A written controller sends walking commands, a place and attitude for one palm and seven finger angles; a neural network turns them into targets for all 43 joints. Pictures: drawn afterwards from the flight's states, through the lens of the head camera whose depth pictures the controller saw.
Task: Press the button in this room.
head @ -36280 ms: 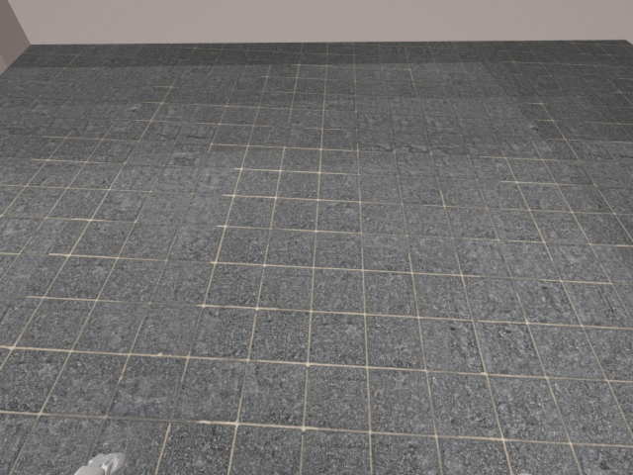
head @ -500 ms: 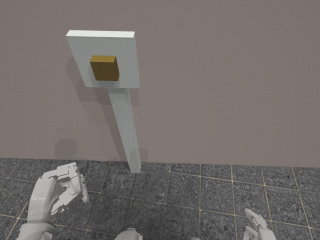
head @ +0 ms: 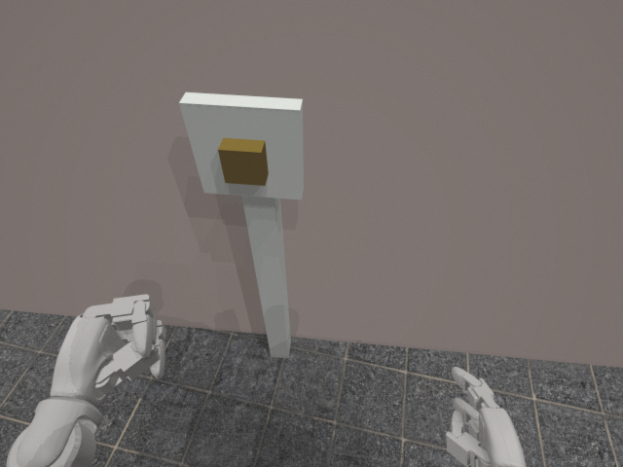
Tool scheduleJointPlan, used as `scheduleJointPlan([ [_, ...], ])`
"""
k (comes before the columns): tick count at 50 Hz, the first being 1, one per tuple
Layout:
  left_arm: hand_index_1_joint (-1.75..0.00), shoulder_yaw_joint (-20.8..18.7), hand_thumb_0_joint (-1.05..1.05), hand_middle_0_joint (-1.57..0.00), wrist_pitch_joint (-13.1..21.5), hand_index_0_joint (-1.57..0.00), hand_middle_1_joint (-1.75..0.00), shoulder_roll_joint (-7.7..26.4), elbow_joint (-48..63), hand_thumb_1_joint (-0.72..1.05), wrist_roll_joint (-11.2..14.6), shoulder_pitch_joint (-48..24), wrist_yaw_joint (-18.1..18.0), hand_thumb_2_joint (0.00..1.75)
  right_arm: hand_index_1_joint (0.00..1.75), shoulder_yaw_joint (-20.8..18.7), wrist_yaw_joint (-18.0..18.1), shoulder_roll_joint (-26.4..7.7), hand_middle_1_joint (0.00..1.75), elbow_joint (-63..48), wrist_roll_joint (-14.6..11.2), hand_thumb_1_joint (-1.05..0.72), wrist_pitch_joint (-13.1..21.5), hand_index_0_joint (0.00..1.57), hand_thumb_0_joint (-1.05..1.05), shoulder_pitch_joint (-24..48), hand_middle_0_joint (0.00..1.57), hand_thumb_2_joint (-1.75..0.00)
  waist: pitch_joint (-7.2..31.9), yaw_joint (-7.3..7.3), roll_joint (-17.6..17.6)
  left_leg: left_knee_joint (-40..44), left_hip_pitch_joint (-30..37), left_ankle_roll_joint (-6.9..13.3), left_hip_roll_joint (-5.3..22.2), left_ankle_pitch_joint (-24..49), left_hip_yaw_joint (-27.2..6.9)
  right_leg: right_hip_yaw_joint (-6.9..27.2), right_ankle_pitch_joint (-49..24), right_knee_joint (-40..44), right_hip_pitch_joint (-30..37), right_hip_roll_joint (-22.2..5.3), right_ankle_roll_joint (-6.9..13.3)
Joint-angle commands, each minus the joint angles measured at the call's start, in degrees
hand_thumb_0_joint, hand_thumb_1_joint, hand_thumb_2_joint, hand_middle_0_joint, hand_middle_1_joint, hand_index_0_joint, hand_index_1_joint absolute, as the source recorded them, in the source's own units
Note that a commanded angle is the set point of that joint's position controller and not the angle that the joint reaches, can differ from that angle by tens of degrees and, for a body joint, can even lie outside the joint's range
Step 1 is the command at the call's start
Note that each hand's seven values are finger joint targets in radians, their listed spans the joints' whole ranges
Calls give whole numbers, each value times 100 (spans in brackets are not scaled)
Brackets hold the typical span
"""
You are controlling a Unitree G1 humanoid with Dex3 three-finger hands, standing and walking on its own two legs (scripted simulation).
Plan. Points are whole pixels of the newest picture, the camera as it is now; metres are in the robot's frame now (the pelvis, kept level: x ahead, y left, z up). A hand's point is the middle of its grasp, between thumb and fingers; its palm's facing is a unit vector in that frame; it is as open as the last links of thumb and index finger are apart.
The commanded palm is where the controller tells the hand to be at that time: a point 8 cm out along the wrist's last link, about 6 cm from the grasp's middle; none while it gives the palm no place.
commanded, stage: raise the hand and make a fist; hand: left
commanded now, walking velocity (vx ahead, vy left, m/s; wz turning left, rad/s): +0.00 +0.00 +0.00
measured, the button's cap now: (245, 160) +0.52 +0.15 +0.11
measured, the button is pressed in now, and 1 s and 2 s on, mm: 0 0 0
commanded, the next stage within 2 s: aim a knuckle at the button in 0.56 s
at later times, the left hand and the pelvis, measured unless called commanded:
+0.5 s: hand (157, 337) +0.23 +0.19 +0.10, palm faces +0.01 -1.00 -0.05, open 3.1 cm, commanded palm +0.20 +0.25 +0.11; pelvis +0.00 -0.01 +0.01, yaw +0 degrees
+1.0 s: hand (195, 299) +0.28 +0.17 +0.10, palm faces -0.01 -1.00 -0.04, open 3.1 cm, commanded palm +0.26 +0.22 +0.10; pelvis -0.01 -0.02 +0.01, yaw -1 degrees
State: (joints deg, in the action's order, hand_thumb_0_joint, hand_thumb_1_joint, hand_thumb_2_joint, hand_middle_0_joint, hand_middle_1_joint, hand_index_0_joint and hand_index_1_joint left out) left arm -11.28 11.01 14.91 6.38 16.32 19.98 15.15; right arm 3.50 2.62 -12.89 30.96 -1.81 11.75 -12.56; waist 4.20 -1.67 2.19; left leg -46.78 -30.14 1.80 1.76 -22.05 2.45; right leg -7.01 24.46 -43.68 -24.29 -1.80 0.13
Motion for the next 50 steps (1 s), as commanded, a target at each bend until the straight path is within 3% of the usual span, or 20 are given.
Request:
scheduleJointPlan([
  [1, -150, -568, 0, -130, 259, -130, -150, 829, 1082, 90, 140, -745, 101, 90, 30, -366, 113, -846, 30, -764, -53, -90, 338, 20, 0, 263, 20, -90, 776, 145, -66, 921, 1116, -68, -67, 1589, -505, 147, -1689, 675, 76, 335, 99],
  [4, -150, -676, 0, -130, 173, -130, -150, 908, 1060, 90, 205, -951, 192, 90, 30, -354, 134, -856, 30, -739, -81, -90, 374, 20, 0, 311, 20, -90, 786, 105, 184, 1036, 1207, -79, -92, 1503, -475, 159, -1637, 778, 150, 299, 100],
  [7, -150, -760, 0, -130, 68, -130, -150, 994, 954, 90, 272, -1129, 248, 90, 30, -338, 160, -873, 30, -730, -92, -90, 404, 20, 0, 372, 20, -90, 708, 92, -42, 1135, 1185, -55, -111, 1372, -466, 198, -1534, 924, 270, 295, 87],
  [9, -150, -796, 0, -130, 47, -130, -150, 1001, 941, 90, 271, -1096, 264, 90, 30, -342, 164, -865, 30, -706, -96, -90, 447, 20, 0, 360, 20, -90, 824, 42, 229, 1167, 1339, -62, -121, 1522, -433, 199, -1667, 942, 364, 281, 105],
  [11, -150, -765, 0, -130, 5, -130, -150, 934, 781, 90, 296, -952, 292, 90, 30, -351, 143, -881, 30, -697, -86, -90, 473, 20, 0, 340, 20, -90, 736, 51, -69, 1149, 1281, -49, -124, 1610, -425, 207, -1800, 975, 401, 301, 86],
  [16, -150, -802, 0, -130, 52, -130, -150, 1003, 784, 90, 271, -987, 242, 90, 30, -382, 130, -906, 30, -693, -82, -90, 505, 20, 0, 344, 20, -90, 563, 56, -142, 1191, 1192, -39, -151, 1357, -382, 270, -1541, 1067, 345, 285, 64],
  [19, -150, -854, 0, -130, 156, -130, -150, 1024, 944, 90, 236, -1049, 157, 90, 30, -386, 123, -866, 30, -691, -82, -90, 523, 20, 0, 335, 20, -90, 693, 29, 181, 1203, 1295, -50, -163, 1391, -337, 296, -1573, 1072, 385, 249, 73],
  [22, -150, -809, 0, -130, 253, -130, -150, 975, 894, 90, 219, -1070, 106, 90, 30, -386, 123, -867, 30, -658, -75, -90, 529, 20, 0, 343, 20, -90, 578, 72, -37, 1202, 1237, -35, -158, 1315, -335, 330, -1502, 1113, 357, 255, 56],
  [24, -150, -755, 0, -130, 306, -130, -150, 942, 913, 90, 201, -1096, 117, 90, 30, -387, 128, -859, 30, -627, -88, -90, 549, 20, 0, 333, 20, -90, 621, 87, 239, 1200, 1306, -47, -164, 1287, -317, 334, -1480, 1111, 334, 243, 64],
  [26, -150, -725, 0, -130, 292, -130, -150, 941, 751, 90, 200, -1071, 129, 90, 30, -374, 133, -874, 30, -610, -87, -90, 549, 20, 0, 327, 20, -90, 445, 115, -35, 1207, 1209, -32, -152, 1187, -340, 351, -1367, 1164, 296, 265, 52],
  [30, -150, -778, 0, -130, 287, -130, -150, 942, 745, 90, 252, -1064, 205, 90, 30, -395, 167, -863, 30, -599, -96, -90, 582, 20, 0, 339, 20, -90, 686, 95, 16, 1159, 1286, -17, -185, 1301, -278, 420, -1576, 1186, 417, 209, 15],
  [31, -150, -778, 0, -130, 272, -130, -150, 965, 650, 90, 264, -1062, 219, 90, 30, -378, 162, -876, 30, -584, -86, -90, 575, 20, 0, 331, 20, -90, 584, 112, -246, 1138, 1189, -12, -173, 1294, -296, 448, -1557, 1214, 438, 224, 3],
  [33, -150, -754, 0, -130, 314, -130, -150, 937, 730, 90, 268, -1138, 235, 90, 30, -382, 165, -860, 30, -573, -98, -90, 600, 20, 0, 355, 20, -90, 608, 105, -32, 1141, 1227, -22, -190, 1288, -279, 458, -1583, 1201, 425, 193, 0],
  [34, -150, -591, 0, -130, 305, -130, -150, 788, 695, 90, 245, -1286, 232, 90, 30, -370, 167, -846, 30, -558, -103, -90, 602, 20, 0, 357, 20, -90, 532, 156, 66, 1147, 1280, -17, -186, 1264, -278, 415, -1566, 1187, 301, 210, 5],
  [36, -150, -534, 0, -130, 316, -130, -150, 873, 522, 90, 191, -1884, 170, 90, 30, -362, 202, -885, 30, -457, -89, -90, 586, 20, 0, 324, 20, -90, 359, 279, -235, 1120, 1180, -6, -166, 1084, -323, 456, -1299, 1224, 159, 233, -16],
  [37, -150, -450, 0, -130, 337, -130, -150, 813, 467, 90, 170, -2102, 165, 90, 30, -371, 212, -877, 30, -447, -103, -90, 598, 20, 0, 359, 20, -90, 346, 279, -48, 1127, 1195, -8, -184, 1006, -320, 501, -1194, 1249, 100, 201, -13],
  [42, -150, -414, 0, -130, 353, -130, -150, 843, 77, 90, 42, -2479, 59, 90, 30, -383, 224, -867, 30, -408, -97, -90, 555, 20, 0, 328, 20, -90, 690, 233, -218, 1135, 1268, 0, -188, 1094, -306, 517, -1295, 1200, 225, 171, -11],
  [45, -150, -642, 0, -130, 341, -130, -150, 1046, -295, 90, 9, -2642, -22, 90, 30, -379, 211, -869, 30, -368, -86, -90, 473, 20, 0, 337, 20, -90, 792, 144, -121, 1155, 1244, -20, -196, 1241, -264, 537, -1528, 1156, 383, 142, 5],
  [46, -150, -734, 0, -130, 320, -130, -150, 1138, -459, 90, 10, -2653, -40, 90, 30, -378, 202, -880, 30, -368, -73, -90, 427, 20, 0, 332, 20, -90, 774, 128, -316, 1126, 1131, -11, -191, 1288, -254, 588, -1585, 1160, 457, 146, -11],
  [50, -150, -715, 0, -130, 383, -130, -150, 1031, -667, 90, 24, -2969, -75, 90, 30, -398, 164, -842, 30, -388, -86, -90, 337, 20, 0, 347, 20, -90, 988, 99, -74, 1125, 1285, -30, -204, 1527, -184, 571, -2027, 1086, 551, 144, 2],
])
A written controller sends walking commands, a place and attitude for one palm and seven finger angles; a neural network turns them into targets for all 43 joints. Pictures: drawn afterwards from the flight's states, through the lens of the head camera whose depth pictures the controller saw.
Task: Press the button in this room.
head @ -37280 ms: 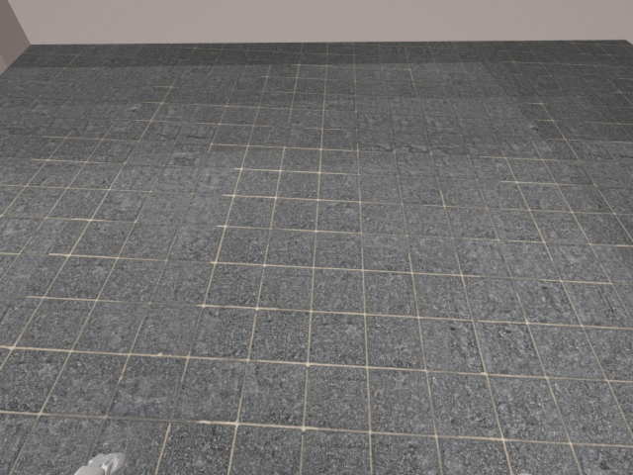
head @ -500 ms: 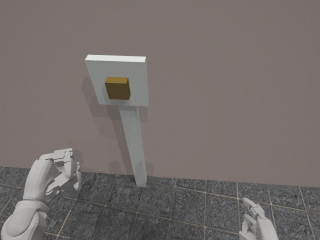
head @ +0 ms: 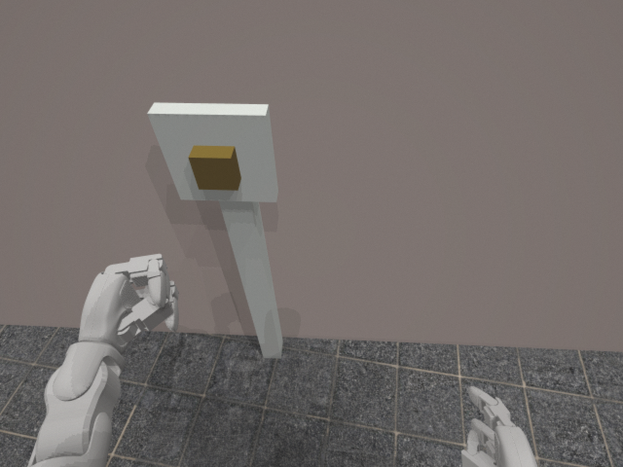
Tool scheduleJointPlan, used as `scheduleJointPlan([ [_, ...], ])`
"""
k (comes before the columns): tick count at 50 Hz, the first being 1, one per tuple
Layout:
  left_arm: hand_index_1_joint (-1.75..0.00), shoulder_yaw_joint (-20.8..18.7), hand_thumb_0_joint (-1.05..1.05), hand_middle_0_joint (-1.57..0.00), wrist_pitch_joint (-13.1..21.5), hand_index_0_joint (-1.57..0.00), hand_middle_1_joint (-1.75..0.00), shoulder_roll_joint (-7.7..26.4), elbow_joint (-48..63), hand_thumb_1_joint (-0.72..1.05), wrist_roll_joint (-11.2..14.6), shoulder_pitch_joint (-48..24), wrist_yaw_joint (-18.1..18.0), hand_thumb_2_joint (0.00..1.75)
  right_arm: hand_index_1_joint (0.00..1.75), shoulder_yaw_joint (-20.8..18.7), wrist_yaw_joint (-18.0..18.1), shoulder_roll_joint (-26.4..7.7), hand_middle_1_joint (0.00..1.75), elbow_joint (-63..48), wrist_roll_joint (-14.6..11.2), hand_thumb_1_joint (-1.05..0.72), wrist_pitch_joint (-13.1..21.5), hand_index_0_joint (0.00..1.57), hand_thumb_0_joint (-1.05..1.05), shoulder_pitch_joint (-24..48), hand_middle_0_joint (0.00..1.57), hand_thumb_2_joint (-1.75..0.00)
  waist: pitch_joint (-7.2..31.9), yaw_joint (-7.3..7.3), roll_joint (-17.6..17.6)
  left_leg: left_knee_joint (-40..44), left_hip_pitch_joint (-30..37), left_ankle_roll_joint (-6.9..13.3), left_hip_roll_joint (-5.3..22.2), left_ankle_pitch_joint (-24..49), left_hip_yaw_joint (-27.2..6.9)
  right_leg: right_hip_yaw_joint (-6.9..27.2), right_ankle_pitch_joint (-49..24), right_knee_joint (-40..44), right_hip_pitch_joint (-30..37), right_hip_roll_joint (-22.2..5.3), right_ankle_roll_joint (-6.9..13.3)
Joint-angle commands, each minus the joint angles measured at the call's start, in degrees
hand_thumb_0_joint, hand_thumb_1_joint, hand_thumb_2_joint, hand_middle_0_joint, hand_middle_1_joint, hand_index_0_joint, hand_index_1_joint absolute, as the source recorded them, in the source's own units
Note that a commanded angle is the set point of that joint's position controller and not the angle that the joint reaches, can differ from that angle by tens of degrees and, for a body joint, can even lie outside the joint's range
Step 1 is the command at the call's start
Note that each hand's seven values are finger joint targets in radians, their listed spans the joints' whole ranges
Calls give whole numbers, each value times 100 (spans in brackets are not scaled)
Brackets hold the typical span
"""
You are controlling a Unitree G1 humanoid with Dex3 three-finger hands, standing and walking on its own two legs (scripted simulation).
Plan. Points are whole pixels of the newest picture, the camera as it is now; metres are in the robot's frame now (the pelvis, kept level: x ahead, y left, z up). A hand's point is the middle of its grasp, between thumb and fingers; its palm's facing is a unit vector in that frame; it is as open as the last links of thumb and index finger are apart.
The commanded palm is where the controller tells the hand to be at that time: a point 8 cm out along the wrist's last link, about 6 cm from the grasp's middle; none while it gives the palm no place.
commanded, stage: aim a knuckle at the button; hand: left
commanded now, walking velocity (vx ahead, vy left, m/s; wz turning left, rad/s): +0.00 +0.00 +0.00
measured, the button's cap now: (216, 166) +0.52 +0.19 +0.10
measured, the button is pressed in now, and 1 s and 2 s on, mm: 0 0 0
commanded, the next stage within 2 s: press the button with the knuckle in 1.56 s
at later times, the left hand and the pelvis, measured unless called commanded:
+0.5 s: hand (198, 257) +0.36 +0.18 +0.08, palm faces +0.00 -1.00 -0.01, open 3.1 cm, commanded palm +0.34 +0.23 +0.08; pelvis +0.00 +0.01 +0.00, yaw -1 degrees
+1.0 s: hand (227, 217) +0.44 +0.16 +0.07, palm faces +0.01 -1.00 -0.01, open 3.1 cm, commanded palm +0.40 +0.21 +0.07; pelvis +0.00 +0.02 -0.02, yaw -3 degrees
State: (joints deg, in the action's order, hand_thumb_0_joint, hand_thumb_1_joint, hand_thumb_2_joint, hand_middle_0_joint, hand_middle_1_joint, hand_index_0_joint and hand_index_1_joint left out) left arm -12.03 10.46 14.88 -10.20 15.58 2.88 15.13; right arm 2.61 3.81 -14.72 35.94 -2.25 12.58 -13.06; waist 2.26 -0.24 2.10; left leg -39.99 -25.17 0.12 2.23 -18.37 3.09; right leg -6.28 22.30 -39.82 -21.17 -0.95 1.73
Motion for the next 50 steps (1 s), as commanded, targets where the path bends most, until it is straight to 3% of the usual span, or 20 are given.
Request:
scheduleJointPlan([
  [1, -150, -651, 0, -130, 467, -130, -150, 1066, 882, 90, 84, -1245, -79, 90, 30, -316, 34, -678, 30, -883, -33, -90, 227, 20, 0, 355, 20, -90, 1193, -31, -333, 430, 719, 147, -234, 1232, -260, 487, -1896, 671, 305, 75, -170],
  [4, -150, -430, 0, -130, 541, -130, -150, 866, 844, 90, 38, -1480, -70, 90, 30, -343, -3, -672, 30, -878, -49, -90, 191, 20, 0, 316, 20, -90, 1221, 8, 25, 426, 848, 131, -244, 1327, -230, 437, -2049, 609, 180, 87, -143],
  [6, -150, -271, 0, -130, 563, -130, -150, 721, 732, 90, 29, -1542, -99, 90, 30, -366, -28, -689, 30, -881, -46, -90, 162, 20, 0, 267, 20, -90, 1165, 86, -392, 384, 799, 160, -218, 1334, -247, 430, -2084, 613, 98, 113, -177],
  [9, -150, -234, 0, -130, 580, -130, -150, 764, 606, 90, -51, -2005, -181, 90, 30, -372, -34, -716, 30, -822, -44, -90, 66, 20, 0, 222, 20, -90, 1182, 139, -120, 385, 795, 142, -240, 1211, -237, 448, -1958, 587, -20, 90, -162],
  [10, -150, -409, 0, -130, 599, -130, -150, 964, 487, 90, -87, -2193, -251, 90, 30, -392, -23, -732, 30, -769, -38, -90, 31, 20, 0, 194, 20, -90, 1176, 136, -154, 390, 777, 130, -224, 1175, -260, 436, -1871, 569, -46, 99, -150],
  [17, -150, -401, 0, -130, 805, -130, -150, 1008, -10, 90, -210, -3007, -447, 90, 30, -406, -43, -729, 30, -668, -1, -90, -169, 20, 0, 63, 20, -90, 1587, 171, -218, 311, 839, 153, -212, 1346, -250, 491, -2067, 475, 45, 116, -140],
  [19, -150, -156, 0, -130, 842, -130, -150, 758, -133, 90, -243, -3196, -443, 90, 30, -396, -68, -698, 30, -667, -6, -90, -215, 20, 0, 37, 20, -90, 1597, 199, 31, 312, 892, 122, -214, 1383, -254, 442, -2095, 424, -26, 123, -113],
  [21, -150, -211, 0, -130, 817, -130, -150, 839, -555, 90, -274, -3242, -469, 90, 30, -406, -88, -754, 30, -618, -2, -90, -286, 20, 0, -54, 20, -90, 1476, 244, -301, 281, 768, 139, -190, 1318, -288, 413, -1994, 430, -128, 154, -119],
  [23, -150, -174, 0, -130, 784, -130, -150, 771, -830, 90, -277, -3463, -480, 90, 30, -415, -99, -760, 30, -629, -14, -90, -362, 20, 0, -75, 20, -90, 1439, 239, -256, 271, 655, 130, -210, 1191, -255, 444, -1949, 441, -187, 131, -128],
  [26, -150, -371, 0, -130, 828, -130, -150, 1102, -1230, 90, -347, -4154, -551, 90, 30, -411, -87, -811, 30, -548, 14, -90, -493, 20, 0, -182, 20, -90, 1387, 326, -478, 211, 474, 154, -203, 1031, -277, 476, -1760, 427, -291, 142, -142],
  [29, -150, -172, 0, -130, 1007, -130, -150, 871, -1072, 90, -420, -4551, -601, 90, 30, -429, -131, -735, 30, -582, 30, -90, -541, 20, 0, -255, 20, -90, 1981, 274, 195, 136, 853, 112, -208, 1405, -298, 448, -2015, 249, -265, 153, -72],
  [32, -150, -171, 0, -130, 1081, -130, -150, 858, -1580, 90, -437, -4704, -669, 90, 30, -458, -166, -782, 30, -498, 34, -90, -622, 20, 0, -393, 20, -90, 1837, 375, -301, 70, 672, 126, -166, 1381, -331, 424, -2013, 226, -429, 201, -101],
  [35, -150, -92, 0, -130, 1102, -130, -150, 822, -2005, 90, -527, -5302, -733, 90, 30, -473, -188, -812, 30, -383, 45, -90, -702, 20, 0, -508, 20, -90, 1760, 474, -97, 35, 615, 103, -165, 1179, -366, 399, -1729, 183, -732, 205, -86],
  [37, -150, -351, 0, -130, 1132, -130, -150, 1070, -2249, 90, -586, -5257, -808, 90, 30, -487, -207, -834, 30, -396, 76, -90, -772, 20, 0, -593, 20, -90, 1977, 380, -166, -3, 527, 116, -179, 1274, -348, 431, -1836, 124, -594, 203, -75],
  [39, -150, -209, 0, -130, 1185, -130, -150, 882, -2378, 90, -617, -5592, -854, 90, 30, -485, -234, -802, 30, -382, 81, -90, -818, 20, 0, -644, 20, -90, 2025, 439, -74, -44, 573, 92, -161, 1356, -373, 397, -1840, 62, -724, 218, -71],
  [41, -150, -356, 0, -130, 1262, -130, -150, 1100, -2681, 90, -680, -5935, -931, 90, 30, -494, -237, -845, 30, -298, 104, -90, -883, 20, 0, -753, 20, -90, 1971, 515, -219, -99, 444, 102, -143, 1284, -400, 392, -1739, 20, -845, 245, -68],
  [43, -150, -294, 0, -130, 1359, -130, -150, 999, -2903, 90, -716, -6298, -973, 90, 30, -501, -260, -826, 30, -269, 111, -90, -916, 20, 0, -800, 20, -90, 2038, 576, -54, -149, 450, 102, -150, 1165, -384, 412, -1606, -8, -1018, 252, -75],
  [45, -150, -624, 0, -130, 1444, -130, -150, 1351, -3058, 90, -750, -6121, -992, 90, 30, -519, -272, -871, 30, -300, 147, -90, -958, 20, 0, -888, 20, -90, 2241, 452, -121, -161, 339, 108, -162, 1230, -361, 445, -1718, -63, -813, 254, -63],
  [47, -150, -633, 0, -130, 1496, -130, -150, 1322, -3009, 90, -773, -5879, -951, 90, 30, -526, -301, -852, 30, -377, 155, -90, -1005, 20, 0, -915, 20, -90, 2549, 391, 55, -205, 460, 101, -159, 1506, -331, 446, -1961, -141, -696, 256, -55],
  [50, -150, -544, 0, -130, 1494, -130, -150, 1178, -2847, 90, -712, -5757, -879, 90, 30, -535, -340, -826, 30, -449, 140, -90, -1062, 20, 0, -938, 20, -90, 2486, 386, 17, -219, 485, 105, -129, 1663, -314, 427, -2085, -128, -697, 292, -50],
])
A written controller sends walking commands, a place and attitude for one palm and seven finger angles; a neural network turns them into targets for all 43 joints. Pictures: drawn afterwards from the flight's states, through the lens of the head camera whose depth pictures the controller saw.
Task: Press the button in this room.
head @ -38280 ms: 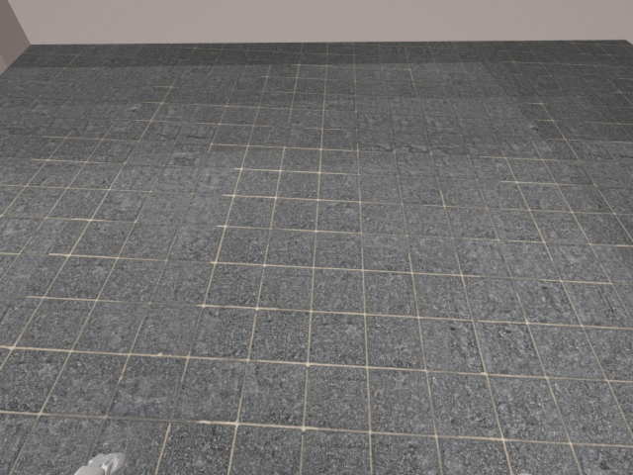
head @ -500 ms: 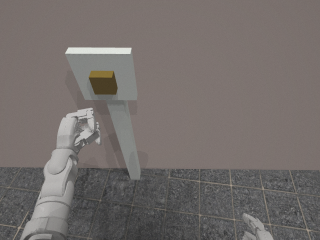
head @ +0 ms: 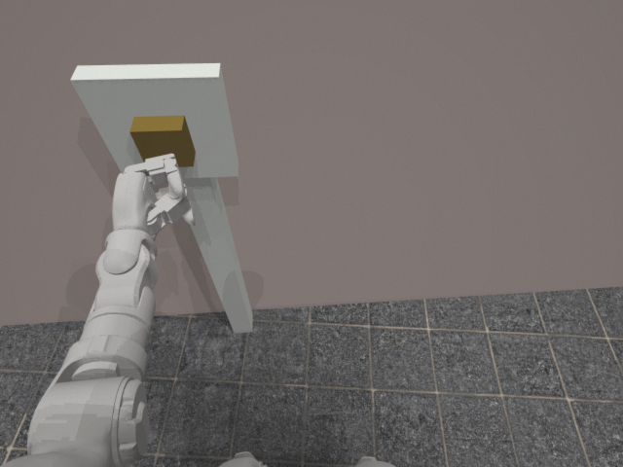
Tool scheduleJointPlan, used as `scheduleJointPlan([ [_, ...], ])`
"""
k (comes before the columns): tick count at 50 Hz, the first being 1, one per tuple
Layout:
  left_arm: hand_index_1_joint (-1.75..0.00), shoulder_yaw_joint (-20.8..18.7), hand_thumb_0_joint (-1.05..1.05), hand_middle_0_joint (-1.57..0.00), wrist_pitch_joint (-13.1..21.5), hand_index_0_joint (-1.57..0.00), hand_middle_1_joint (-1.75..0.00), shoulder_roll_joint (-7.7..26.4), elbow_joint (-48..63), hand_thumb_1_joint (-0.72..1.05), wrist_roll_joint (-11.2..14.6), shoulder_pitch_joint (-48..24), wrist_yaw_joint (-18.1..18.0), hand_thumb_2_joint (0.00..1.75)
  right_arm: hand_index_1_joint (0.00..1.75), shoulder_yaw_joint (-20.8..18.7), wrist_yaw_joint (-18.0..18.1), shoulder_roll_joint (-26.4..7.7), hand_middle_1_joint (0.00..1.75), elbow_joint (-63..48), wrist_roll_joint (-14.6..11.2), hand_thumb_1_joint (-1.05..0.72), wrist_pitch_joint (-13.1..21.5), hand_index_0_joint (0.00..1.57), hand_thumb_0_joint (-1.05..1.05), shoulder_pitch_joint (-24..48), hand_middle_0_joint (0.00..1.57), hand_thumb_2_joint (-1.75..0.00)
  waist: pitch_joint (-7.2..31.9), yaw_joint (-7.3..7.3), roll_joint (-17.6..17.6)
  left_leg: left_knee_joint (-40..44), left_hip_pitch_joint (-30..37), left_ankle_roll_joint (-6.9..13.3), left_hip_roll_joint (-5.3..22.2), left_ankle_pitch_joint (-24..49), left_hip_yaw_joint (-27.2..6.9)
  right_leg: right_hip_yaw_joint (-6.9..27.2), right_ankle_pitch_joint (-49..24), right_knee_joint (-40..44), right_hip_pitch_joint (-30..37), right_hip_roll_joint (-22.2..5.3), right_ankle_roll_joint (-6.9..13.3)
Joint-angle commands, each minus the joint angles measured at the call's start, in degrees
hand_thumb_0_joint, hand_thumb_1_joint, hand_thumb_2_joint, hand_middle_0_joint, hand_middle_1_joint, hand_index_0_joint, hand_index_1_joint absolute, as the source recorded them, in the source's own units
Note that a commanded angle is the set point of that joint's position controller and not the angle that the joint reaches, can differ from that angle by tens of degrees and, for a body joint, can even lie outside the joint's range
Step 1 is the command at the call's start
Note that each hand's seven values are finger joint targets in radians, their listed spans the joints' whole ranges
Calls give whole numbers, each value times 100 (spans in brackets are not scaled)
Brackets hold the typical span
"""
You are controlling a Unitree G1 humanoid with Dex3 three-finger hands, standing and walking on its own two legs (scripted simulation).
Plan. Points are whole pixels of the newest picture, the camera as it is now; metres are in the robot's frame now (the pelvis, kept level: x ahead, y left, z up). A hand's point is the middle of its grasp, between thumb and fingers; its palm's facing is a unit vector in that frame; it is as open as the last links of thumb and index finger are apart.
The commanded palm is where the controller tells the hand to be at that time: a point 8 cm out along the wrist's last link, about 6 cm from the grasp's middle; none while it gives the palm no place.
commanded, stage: aim a knuckle at the button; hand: left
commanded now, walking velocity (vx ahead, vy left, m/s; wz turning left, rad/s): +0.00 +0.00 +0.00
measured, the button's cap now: (165, 140) +0.52 +0.19 +0.11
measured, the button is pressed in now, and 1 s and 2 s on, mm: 0 0 14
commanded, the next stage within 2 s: press the button with the knuckle in 0.56 s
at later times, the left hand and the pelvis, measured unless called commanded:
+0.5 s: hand (189, 210) +0.42 +0.15 +0.08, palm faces +0.06 -1.00 -0.01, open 3.1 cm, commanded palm +0.39 +0.20 +0.08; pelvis +0.00 +0.00 +0.00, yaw +1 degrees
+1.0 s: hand (187, 193) +0.44 +0.16 +0.09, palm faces +0.06 -1.00 -0.01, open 3.1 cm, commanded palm +0.42 +0.21 +0.08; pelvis +0.00 -0.01 +0.00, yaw +1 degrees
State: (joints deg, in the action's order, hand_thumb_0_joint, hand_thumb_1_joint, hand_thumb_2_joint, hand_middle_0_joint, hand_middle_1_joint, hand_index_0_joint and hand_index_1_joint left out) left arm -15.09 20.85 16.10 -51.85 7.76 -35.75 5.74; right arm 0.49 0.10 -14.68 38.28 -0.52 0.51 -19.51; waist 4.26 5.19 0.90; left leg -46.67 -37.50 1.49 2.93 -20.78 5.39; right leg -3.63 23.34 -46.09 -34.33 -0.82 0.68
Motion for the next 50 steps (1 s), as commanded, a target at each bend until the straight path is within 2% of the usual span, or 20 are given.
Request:
scheduleJointPlan([
  [1, -150, -331, 0, -130, 432, -130, -150, 1098, 1264, 90, 99, -1621, 69, 90, 30, -339, 27, -849, 30, -720, -25, -90, 123, 20, 0, -313, 20, -90, 2284, -191, -92, 454, 1635, -14, -199, 1972, -533, 154, -2288, 499, 726, 295, 48],
  [5, -150, -169, 0, -130, 356, -130, -150, 966, 1641, 90, 156, -1615, 118, 90, 30, -334, 43, -804, 30, -787, -83, -90, 65, 20, 0, -250, 20, -90, 2069, -125, -51, 501, 1516, 11, -209, 1760, -446, 192, -2295, 595, 758, 293, 16],
  [7, -150, -222, 0, -130, 354, -130, -150, 1082, 1669, 90, 133, -1657, 80, 90, 30, -333, 67, -823, 30, -761, -92, -90, 50, 20, 0, -239, 20, -90, 1872, -92, -12, 523, 1442, 19, -216, 1521, -443, 211, -2065, 655, 655, 284, 12],
  [10, -150, 13, 0, -130, 456, -130, -150, 845, 2067, 90, 144, -1934, 52, 90, 30, -341, 80, -780, 30, -730, -95, -90, 95, 20, 0, -207, 20, -90, 2104, -43, 313, 515, 1812, -3, -200, 1614, -492, 187, -1998, 640, 550, 287, 35],
  [12, -150, 80, 0, -130, 479, -130, -150, 756, 2082, 90, 147, -1891, 4, 90, 30, -346, 84, -773, 30, -697, -98, -90, 129, 20, 0, -190, 20, -90, 2130, -29, 208, 503, 1919, -9, -178, 1678, -539, 162, -1992, 631, 496, 300, 35],
  [16, -150, 216, 0, -130, 375, -130, -150, 605, 1699, 90, 105, -1920, -58, 90, 30, -325, 80, -793, 30, -630, -101, -90, 145, 20, 0, -160, 20, -90, 1779, 1, 80, 539, 1725, -9, -199, 1358, -554, 142, -1718, 683, 340, 288, 30],
  [19, -150, -14, 0, -130, 340, -130, -150, 867, 1537, 90, 78, -1851, -110, 90, 30, -305, 93, -810, 30, -667, -94, -90, 137, 20, 0, -108, 20, -90, 1824, -81, -119, 556, 1520, 8, -241, 1262, -515, 192, -1799, 684, 568, 252, 18],
  [20, -150, 48, 0, -130, 358, -130, -150, 816, 1608, 90, 58, -1930, -111, 90, 30, -298, 93, -793, 30, -691, -99, -90, 135, 20, 0, -72, 20, -90, 1886, -72, 59, 550, 1602, 0, -240, 1317, -514, 186, -1828, 660, 536, 243, 29],
  [22, -150, 158, 0, -130, 395, -130, -150, 653, 1589, 90, 67, -2004, -120, 90, 30, -291, 73, -764, 30, -706, -101, -90, 138, 20, 0, -58, 20, -90, 1859, -41, 28, 519, 1663, 0, -232, 1349, -527, 172, -1829, 648, 454, 256, 25],
  [24, -150, -51, 0, -130, 399, -130, -150, 893, 1479, 90, 73, -1849, -124, 90, 30, -292, 79, -798, 30, -720, -93, -90, 126, 20, 0, -56, 20, -90, 1875, -103, -55, 500, 1572, 1, -242, 1359, -513, 202, -1916, 645, 566, 251, 29],
  [26, -150, -71, 0, -130, 429, -130, -150, 896, 1558, 90, 77, -1842, -113, 90, 30, -300, 75, -793, 30, -765, -85, -90, 120, 20, 0, -60, 20, -90, 2019, -126, -131, 484, 1549, 13, -255, 1416, -494, 224, -2011, 622, 697, 250, 19],
  [29, -150, 85, 0, -130, 432, -130, -150, 755, 1731, 90, 84, -1888, -63, 90, 30, -284, 60, -762, 30, -793, -102, -90, 116, 20, 0, -25, 20, -90, 2033, -111, 120, 478, 1677, -1, -255, 1524, -498, 217, -2106, 610, 652, 249, 32],
  [32, -150, -2, 0, -130, 381, -130, -150, 784, 1696, 90, 142, -1484, -24, 90, 30, -302, 63, -779, 30, -824, -111, -90, 105, 20, 0, -27, 20, -90, 2008, -152, -82, 474, 1621, 13, -252, 1555, -473, 222, -2203, 651, 742, 257, 22],
  [35, -150, 71, 0, -130, 341, -130, -150, 844, 1681, 90, 150, -1911, 21, 90, 30, -282, 102, -786, 30, -769, -136, -90, 85, 20, 0, -7, 20, -90, 1719, -30, -156, 507, 1432, 22, -263, 1289, -477, 244, -2033, 726, 666, 242, 0],
  [38, -150, 111, 0, -130, 409, -130, -150, 839, 1684, 90, 128, -2336, -8, 90, 30, -279, 134, -781, 30, -676, -123, -90, 111, 20, 0, -42, 20, -90, 1856, 30, 109, 501, 1582, 14, -266, 1221, -514, 247, -1848, 716, 531, 237, 9],
  [39, -150, 91, 0, -130, 419, -130, -150, 890, 1520, 90, 123, -2493, -9, 90, 30, -277, 145, -785, 30, -614, -121, -90, 113, 20, 0, -68, 20, -90, 1810, 78, -11, 482, 1533, 22, -265, 1135, -520, 264, -1776, 737, 504, 242, -3],
  [42, -150, -65, 0, -130, 494, -130, -150, 1070, 1246, 90, 91, -2598, -1, 90, 30, -281, 157, -809, 30, -532, -99, -90, 118, 20, 0, -160, 20, -90, 1970, 60, 42, 450, 1574, 16, -259, 1267, -560, 257, -1838, 664, 486, 238, 10],
  [43, -150, 13, 0, -130, 503, -130, -150, 977, 1201, 90, 85, -2644, 19, 90, 30, -280, 144, -800, 30, -536, -96, -90, 117, 20, 0, -168, 20, -90, 2007, 71, 167, 436, 1606, 11, -265, 1285, -541, 259, -1845, 655, 440, 240, 10],
  [46, -150, -159, 0, -130, 496, -130, -150, 1083, 920, 90, 76, -2457, 41, 90, 30, -309, 111, -834, 30, -532, -63, -90, 96, 20, 0, -281, 20, -90, 2205, 7, 10, 370, 1622, 13, -256, 1581, -555, 230, -2096, 570, 529, 261, 24],
  [50, -150, -230, 0, -130, 409, -130, -150, 1184, 598, 90, 57, -2588, 79, 90, 30, -281, 80, -838, 30, -570, -63, -90, 10, 20, 0, -344, 20, -90, 1931, 35, -97, 370, 1307, 28, -264, 1487, -505, 240, -2132, 578, 519, 260, 2],
])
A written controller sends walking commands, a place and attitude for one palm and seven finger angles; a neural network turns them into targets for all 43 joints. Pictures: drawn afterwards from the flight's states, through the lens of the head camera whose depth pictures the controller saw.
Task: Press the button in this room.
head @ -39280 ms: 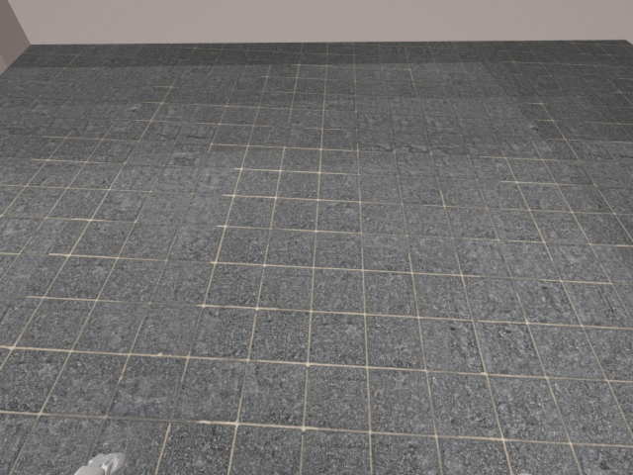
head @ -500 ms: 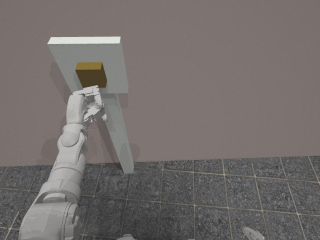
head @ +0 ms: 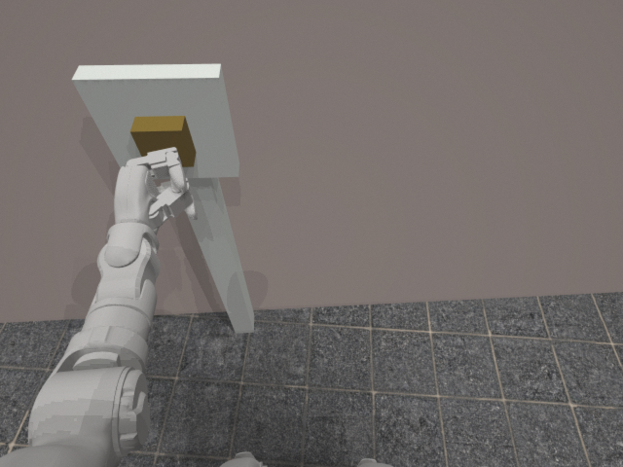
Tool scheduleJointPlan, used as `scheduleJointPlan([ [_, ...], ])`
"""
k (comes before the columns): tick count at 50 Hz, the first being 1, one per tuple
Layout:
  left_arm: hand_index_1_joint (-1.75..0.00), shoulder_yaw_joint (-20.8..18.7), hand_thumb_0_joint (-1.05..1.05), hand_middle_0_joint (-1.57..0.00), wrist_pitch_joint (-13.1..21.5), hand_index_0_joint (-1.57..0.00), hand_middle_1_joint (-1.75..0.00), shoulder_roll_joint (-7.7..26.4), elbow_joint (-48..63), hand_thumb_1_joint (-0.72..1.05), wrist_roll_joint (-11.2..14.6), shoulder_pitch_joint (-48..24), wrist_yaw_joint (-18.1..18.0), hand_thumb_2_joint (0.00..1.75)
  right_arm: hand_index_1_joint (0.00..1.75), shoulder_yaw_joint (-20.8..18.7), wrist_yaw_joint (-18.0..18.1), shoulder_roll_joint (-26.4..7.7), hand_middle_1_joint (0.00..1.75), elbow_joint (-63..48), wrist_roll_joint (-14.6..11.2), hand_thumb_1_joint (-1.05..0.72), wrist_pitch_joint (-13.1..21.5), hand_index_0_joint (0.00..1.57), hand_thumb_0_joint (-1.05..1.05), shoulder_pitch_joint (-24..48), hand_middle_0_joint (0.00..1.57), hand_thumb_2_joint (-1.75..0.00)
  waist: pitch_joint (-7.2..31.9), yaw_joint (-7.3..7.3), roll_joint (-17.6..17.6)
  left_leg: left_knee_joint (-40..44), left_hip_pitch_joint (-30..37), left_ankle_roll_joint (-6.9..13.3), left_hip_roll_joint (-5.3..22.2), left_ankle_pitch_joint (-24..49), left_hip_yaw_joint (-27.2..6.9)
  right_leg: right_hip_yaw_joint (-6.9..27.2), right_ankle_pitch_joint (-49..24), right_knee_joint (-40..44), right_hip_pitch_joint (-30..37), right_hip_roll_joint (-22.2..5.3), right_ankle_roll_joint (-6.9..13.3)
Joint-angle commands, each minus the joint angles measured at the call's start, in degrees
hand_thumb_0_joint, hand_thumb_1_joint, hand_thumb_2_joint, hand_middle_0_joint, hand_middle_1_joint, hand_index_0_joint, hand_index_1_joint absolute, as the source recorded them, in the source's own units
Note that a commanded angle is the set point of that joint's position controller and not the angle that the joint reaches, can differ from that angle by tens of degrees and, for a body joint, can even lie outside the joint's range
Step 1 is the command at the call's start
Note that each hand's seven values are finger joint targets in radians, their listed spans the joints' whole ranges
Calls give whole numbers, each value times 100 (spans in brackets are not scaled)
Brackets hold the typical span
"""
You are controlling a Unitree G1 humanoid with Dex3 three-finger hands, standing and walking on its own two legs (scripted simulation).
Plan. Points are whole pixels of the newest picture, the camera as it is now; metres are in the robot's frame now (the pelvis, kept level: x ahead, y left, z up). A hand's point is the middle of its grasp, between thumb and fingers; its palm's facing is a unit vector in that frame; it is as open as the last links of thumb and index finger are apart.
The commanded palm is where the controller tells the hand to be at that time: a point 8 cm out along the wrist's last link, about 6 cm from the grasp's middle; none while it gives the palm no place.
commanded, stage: press the button with the knuckle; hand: left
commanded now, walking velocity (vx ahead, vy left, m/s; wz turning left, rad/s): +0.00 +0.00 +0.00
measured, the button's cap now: (165, 140) +0.52 +0.19 +0.11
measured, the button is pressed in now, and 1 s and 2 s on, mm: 0 14 0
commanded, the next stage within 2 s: hold the button down briefly in 0.66 s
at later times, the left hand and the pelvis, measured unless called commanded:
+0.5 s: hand (187, 183) +0.47 +0.16 +0.08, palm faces +0.06 -1.00 -0.02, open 2.9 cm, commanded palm +0.45 +0.21 +0.09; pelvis -0.01 +0.00 -0.01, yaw +0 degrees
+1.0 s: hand (185, 180) +0.47 +0.17 +0.08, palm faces +0.05 -1.00 -0.03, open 2.9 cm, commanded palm +0.48 +0.21 +0.09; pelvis -0.04 +0.01 -0.02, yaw +1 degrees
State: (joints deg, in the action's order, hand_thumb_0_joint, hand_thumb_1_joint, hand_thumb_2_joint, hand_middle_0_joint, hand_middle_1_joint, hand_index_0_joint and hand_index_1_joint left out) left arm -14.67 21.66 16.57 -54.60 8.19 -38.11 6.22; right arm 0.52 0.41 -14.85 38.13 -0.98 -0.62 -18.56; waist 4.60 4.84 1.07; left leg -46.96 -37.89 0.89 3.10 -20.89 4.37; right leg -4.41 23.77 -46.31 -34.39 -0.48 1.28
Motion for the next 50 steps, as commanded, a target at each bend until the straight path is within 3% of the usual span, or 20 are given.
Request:
scheduleJointPlan([
  [1, -150, -373, 0, -130, 359, -130, -150, 1275, 875, 90, -4, -2446, 21, 90, 30, -299, 52, -838, 30, -548, -5, -90, 105, 20, 0, -470, 20, -90, 1930, 78, -165, 383, 1291, 99, -284, 1502, -409, 334, -2185, 582, 572, 226, -59],
  [4, -150, -509, 0, -130, 420, -130, -150, 1406, 970, 90, -10, -2550, 10, 90, 30, -312, 43, -835, 30, -593, 4, -90, 76, 20, 0, -515, 20, -90, 2149, 45, -27, 353, 1366, 104, -292, 1560, -361, 378, -2279, 569, 639, 230, -68],
  [7, -150, -325, 0, -130, 478, -130, -150, 1217, 911, 90, -44, -2713, 25, 90, 30, -312, 35, -810, 30, -562, 6, -90, 44, 20, 0, -561, 20, -90, 2138, 157, 70, 310, 1428, 102, -274, 1606, -380, 366, -2253, 552, 470, 247, -70],
  [10, -150, -474, 0, -130, 471, -130, -150, 1478, 712, 90, -76, -2979, 10, 90, 30, -323, 56, -861, 30, -480, 8, -90, 19, 20, 0, -647, 20, -90, 2043, 214, -17, 306, 1326, 102, -259, 1429, -424, 365, -2039, 567, 359, 254, -77],
  [13, -150, -331, 0, -130, 524, -130, -150, 1351, 742, 90, -103, -3388, -10, 90, 30, -318, 54, -850, 30, -419, 24, -90, 32, 20, 0, -675, 20, -90, 2176, 304, 299, 278, 1543, 86, -246, 1457, -465, 342, -1902, 544, 128, 255, -68],
  [15, -150, -364, 0, -130, 541, -130, -150, 1359, 691, 90, -100, -3382, -28, 90, 30, -323, 47, -869, 30, -404, 38, -90, 40, 20, 0, -707, 20, -90, 2279, 304, 205, 249, 1598, 87, -237, 1510, -500, 324, -1888, 523, 103, 275, -60],
  [17, -150, -346, 0, -130, 550, -130, -150, 1412, 476, 90, -123, -3620, -40, 90, 30, -312, 51, -883, 30, -338, 41, -90, 36, 20, 0, -752, 20, -90, 2115, 406, 107, 247, 1449, 89, -224, 1371, -524, 323, -1762, 532, 1, 276, -77],
  [19, -150, -339, 0, -130, 577, -130, -150, 1417, 458, 90, -152, -3765, -49, 90, 30, -313, 43, -890, 30, -323, 55, -90, 49, 20, 0, -767, 20, -90, 2189, 400, 302, 222, 1531, 76, -222, 1357, -555, 313, -1670, 505, -122, 280, -57],
  [21, -150, -349, 0, -130, 589, -130, -150, 1471, 330, 90, -181, -3952, -89, 90, 30, -306, 42, -914, 30, -290, 70, -90, 53, 20, 0, -825, 20, -90, 2130, 486, 115, 212, 1440, 91, -214, 1284, -601, 302, -1569, 503, -183, 283, -67],
  [23, -150, -259, 0, -130, 609, -130, -150, 1381, 248, 90, -206, -4081, -102, 90, 30, -306, 35, -915, 30, -274, 74, -90, 73, 20, 0, -816, 20, -90, 2210, 510, 289, 195, 1513, 73, -214, 1182, -615, 296, -1416, 493, -324, 288, -61],
  [27, -150, -495, 0, -130, 604, -130, -150, 1756, 2, 90, -242, -4305, -155, 90, 30, -283, 53, -984, 30, -247, 90, -90, 91, 20, 0, -884, 20, -90, 2143, 568, 142, 184, 1218, 102, -218, 900, -627, 338, -1187, 522, -338, 286, -83],
  [28, -150, -347, 0, -130, 591, -130, -150, 1658, -35, 90, -263, -4464, -145, 90, 30, -265, 55, -975, 30, -239, 90, -90, 97, 20, 0, -877, 20, -90, 2065, 663, 180, 187, 1218, 105, -213, 828, -641, 334, -1112, 540, -437, 283, -92],
  [30, -150, -411, 0, -130, 607, -130, -150, 1761, -33, 90, -286, -4685, -159, 90, 30, -267, 58, -998, 30, -220, 105, -90, 126, 20, 0, -941, 20, -90, 2134, 670, 300, 176, 1243, 96, -205, 749, -685, 317, -968, 511, -543, 286, -80],
  [35, -150, -280, 0, -130, 533, -130, -150, 1752, -240, 90, -269, -5095, -175, 90, 30, -233, 89, -1050, 30, -175, 106, -90, 186, 20, 0, -1017, 20, -90, 1974, 871, 322, 180, 1076, 109, -193, 281, -746, 323, -551, 552, -853, 293, -103],
  [46, -150, -244, 0, -130, 412, -130, -150, 1878, -449, 90, -299, -5431, -251, 90, 30, -185, 118, -1125, 30, -186, 131, -90, 363, 20, 0, -1176, 20, -90, 2058, 967, 359, 194, 815, 124, -199, -350, -830, 328, -85, 528, -1048, 289, -94],
  [49, -150, -185, 0, -130, 420, -130, -150, 1837, -340, 90, -301, -5529, -258, 90, 30, -185, 107, -1127, 30, -193, 140, -90, 415, 20, 0, -1174, 20, -90, 2133, 955, 579, 196, 878, 104, -197, -477, -835, 319, -1, 505, -1149, 277, -90],
  [50, -150, -252, 0, -130, 391, -130, -150, 1910, -461, 90, -311, -5419, -269, 90, 30, -182, 111, -1137, 30, -204, 137, -90, 416, 20, 0, -1193, 20, -90, 2092, 948, 417, 188, 781, 111, -192, -497, -836, 318, 19, 510, -1110, 285, -90],
])
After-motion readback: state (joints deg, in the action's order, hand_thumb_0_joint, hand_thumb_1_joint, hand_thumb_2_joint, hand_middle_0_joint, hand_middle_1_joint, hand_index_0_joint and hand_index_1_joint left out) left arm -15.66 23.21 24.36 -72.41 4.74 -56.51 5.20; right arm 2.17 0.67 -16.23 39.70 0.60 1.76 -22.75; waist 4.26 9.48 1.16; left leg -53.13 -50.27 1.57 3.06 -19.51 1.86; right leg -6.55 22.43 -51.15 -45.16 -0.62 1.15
